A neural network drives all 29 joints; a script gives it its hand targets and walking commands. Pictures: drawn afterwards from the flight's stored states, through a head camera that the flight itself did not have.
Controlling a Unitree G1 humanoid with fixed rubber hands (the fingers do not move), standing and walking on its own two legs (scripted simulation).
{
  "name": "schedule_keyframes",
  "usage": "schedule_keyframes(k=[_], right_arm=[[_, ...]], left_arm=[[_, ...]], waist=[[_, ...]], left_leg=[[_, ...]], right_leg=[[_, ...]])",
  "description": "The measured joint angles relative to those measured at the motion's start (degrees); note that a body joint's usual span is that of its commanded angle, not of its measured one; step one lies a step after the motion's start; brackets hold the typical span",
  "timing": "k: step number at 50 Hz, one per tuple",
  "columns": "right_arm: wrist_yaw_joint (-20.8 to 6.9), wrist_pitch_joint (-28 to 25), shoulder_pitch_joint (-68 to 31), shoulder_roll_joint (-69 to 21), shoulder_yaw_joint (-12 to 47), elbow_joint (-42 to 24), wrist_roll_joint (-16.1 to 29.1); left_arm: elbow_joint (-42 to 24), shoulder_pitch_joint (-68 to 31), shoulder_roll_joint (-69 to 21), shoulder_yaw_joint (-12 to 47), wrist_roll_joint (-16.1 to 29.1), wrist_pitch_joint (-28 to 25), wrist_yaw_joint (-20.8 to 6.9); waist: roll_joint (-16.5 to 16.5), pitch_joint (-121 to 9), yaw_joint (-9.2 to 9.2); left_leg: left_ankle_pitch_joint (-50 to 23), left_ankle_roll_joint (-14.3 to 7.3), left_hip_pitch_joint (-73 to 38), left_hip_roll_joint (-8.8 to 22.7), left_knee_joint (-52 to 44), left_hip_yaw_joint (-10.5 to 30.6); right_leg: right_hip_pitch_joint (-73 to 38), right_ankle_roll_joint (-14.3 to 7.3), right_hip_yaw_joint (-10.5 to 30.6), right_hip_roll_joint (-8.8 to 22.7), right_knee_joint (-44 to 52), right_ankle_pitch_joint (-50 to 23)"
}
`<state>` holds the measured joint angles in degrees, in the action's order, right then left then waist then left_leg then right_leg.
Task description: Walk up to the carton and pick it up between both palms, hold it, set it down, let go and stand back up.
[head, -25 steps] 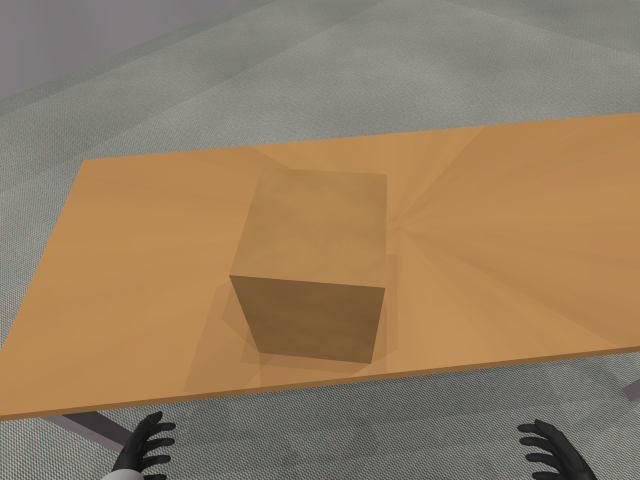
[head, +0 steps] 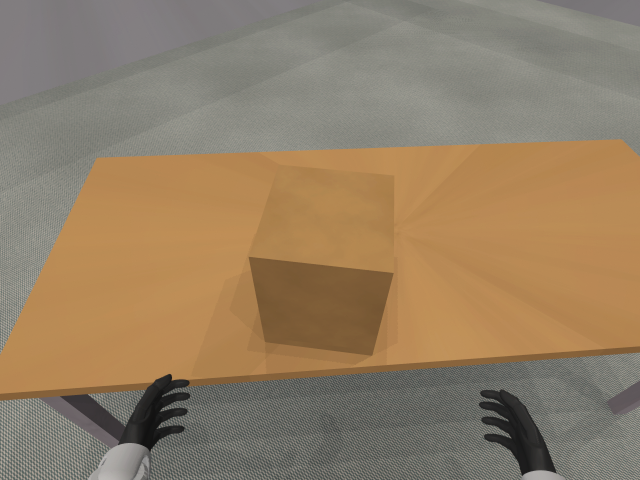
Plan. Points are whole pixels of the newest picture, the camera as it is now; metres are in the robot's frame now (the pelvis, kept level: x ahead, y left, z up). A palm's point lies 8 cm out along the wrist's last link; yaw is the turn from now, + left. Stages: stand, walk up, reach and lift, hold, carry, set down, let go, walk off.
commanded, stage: reach and lift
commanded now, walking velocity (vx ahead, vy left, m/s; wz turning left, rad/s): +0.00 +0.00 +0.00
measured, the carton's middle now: (326, 262) +0.50 +0.01 -0.07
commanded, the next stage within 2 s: none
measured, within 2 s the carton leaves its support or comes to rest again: neither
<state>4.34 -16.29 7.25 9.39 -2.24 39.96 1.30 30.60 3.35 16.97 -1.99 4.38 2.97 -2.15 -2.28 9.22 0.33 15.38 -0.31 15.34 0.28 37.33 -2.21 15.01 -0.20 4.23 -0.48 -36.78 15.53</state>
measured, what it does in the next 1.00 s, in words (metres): stands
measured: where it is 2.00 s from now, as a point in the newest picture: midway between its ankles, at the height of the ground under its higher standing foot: outside the picture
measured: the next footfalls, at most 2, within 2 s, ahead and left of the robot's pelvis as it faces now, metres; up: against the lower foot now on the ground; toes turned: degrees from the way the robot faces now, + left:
none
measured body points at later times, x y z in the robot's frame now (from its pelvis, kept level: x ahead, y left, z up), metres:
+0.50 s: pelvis +0.02 -0.01 +0.00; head +0.05 +0.01 +0.45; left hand +0.24 +0.23 -0.05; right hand +0.22 -0.21 -0.05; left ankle +0.06 +0.10 -0.72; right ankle +0.06 -0.14 -0.72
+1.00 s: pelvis +0.04 -0.01 +0.00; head +0.08 +0.01 +0.45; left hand +0.30 +0.22 -0.02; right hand +0.26 -0.18 -0.04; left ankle +0.06 +0.10 -0.72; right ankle +0.06 -0.14 -0.72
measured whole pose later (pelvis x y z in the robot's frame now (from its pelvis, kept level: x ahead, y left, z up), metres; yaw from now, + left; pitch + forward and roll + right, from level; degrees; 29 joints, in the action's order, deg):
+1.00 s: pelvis +0.04 -0.01 +0.00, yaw +0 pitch -3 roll +0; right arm 9.1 -29.3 4.1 0.5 -0.9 40.0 5.7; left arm 37.5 -4.6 17.2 3.3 11.1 -21.7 -4.4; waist -2.3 8.5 2.1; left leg 17.5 -1.0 15.1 0.3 35.9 -2.2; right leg 15.1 1.3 4.2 -0.5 -35.9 17.5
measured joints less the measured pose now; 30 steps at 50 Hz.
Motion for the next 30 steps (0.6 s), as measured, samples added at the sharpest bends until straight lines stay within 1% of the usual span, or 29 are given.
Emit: schedule_keyframes(k=[5,9,12,16,19,21,30], right_arm=[[-0.8,-0.3,0.0,0.0,0.0,0.0,0.1],[-1.0,-2.7,0.0,-0.2,0.0,0.0,0.6],[-1.1,-4.1,0.0,-0.5,0.0,0.0,1.4],[-0.9,-6.3,0.0,-1.4,0.0,0.0,2.2],[-0.2,-7.7,0.0,-2.6,0.0,0.0,2.9],[0.4,-8.4,0.0,-3.5,0.0,0.0,3.3],[3.3,-14.2,0.0,-7.6,1.0,0.0,4.4]], left_arm=[[1.4,0.2,0.0,2.2,0.0,-4.5,0.0],[2.1,1.5,0.0,2.4,0.2,-9.1,0.3],[3.7,1.7,0.0,2.7,1.3,-12.5,0.5],[5.1,1.7,0.0,3.4,3.8,-16.3,0.5],[5.3,1.7,0.0,4.1,5.8,-19.0,0.4],[5.4,1.6,0.0,4.5,6.2,-20.5,0.1],[5.5,1.3,0.0,4.8,6.3,-25.1,-2.0]], waist=[[0.0,-0.4,0.0],[0.0,-0.4,0.01],[0.0,-0.4,0.06],[0.0,-0.4,0.21],[0.0,-0.4,0.36],[0.0,-0.4,0.45],[0.0,-0.4,1.37]], left_leg=[[0.2,-0.6,0.0,0.0,0.1,0.0],[0.4,-0.7,0.0,0.0,0.0,0.0],[0.4,-0.7,-0.2,0.1,-0.4,0.0],[0.3,-0.7,-0.2,0.1,-1.1,0.0],[0.4,-0.7,-0.3,0.1,-1.3,0.0],[0.5,-0.7,-0.3,0.1,-1.4,0.0],[1.2,-0.7,-0.3,0.1,-1.5,0.0]], right_leg=[[-0.2,0.0,0.0,0.0,0.4,-0.1],[-0.2,0.8,0.0,0.0,0.4,-0.1],[-0.2,1.4,0.0,0.0,0.5,0.0],[0.0,1.5,0.0,0.0,0.6,0.2],[0.1,1.5,0.0,0.0,0.7,0.4],[0.1,1.5,0.0,0.0,0.8,0.5],[0.1,1.5,0.0,0.0,0.9,1.1]])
